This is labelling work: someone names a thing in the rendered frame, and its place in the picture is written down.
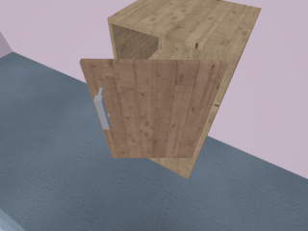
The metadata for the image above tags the handle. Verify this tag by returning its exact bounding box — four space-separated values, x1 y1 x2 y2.
93 88 111 130

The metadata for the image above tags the cupboard door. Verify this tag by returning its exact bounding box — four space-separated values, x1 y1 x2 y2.
79 59 228 158

